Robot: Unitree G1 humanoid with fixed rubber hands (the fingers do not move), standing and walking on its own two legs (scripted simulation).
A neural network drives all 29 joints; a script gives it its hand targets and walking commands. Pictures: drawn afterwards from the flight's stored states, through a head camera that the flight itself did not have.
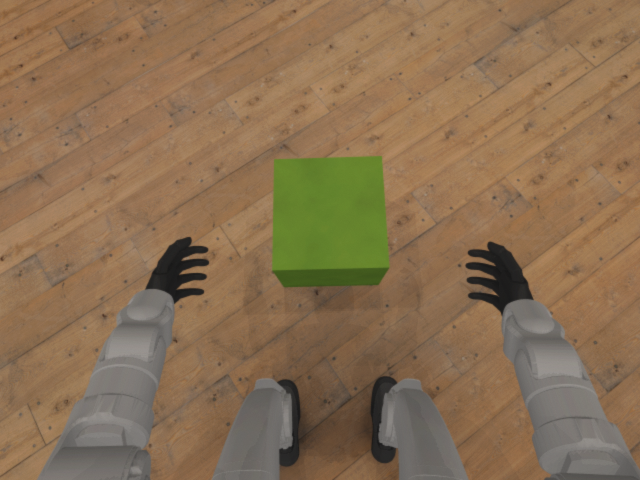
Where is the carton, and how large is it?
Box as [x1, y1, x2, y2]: [272, 156, 389, 286]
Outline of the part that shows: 381,156 274,159 272,270 283,286 378,284 389,267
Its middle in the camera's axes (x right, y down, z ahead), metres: +0.02 -0.05 +1.05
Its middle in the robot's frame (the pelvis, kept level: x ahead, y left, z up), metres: +0.59 +0.02 -0.59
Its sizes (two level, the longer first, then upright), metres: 0.286 0.271 0.228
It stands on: the floor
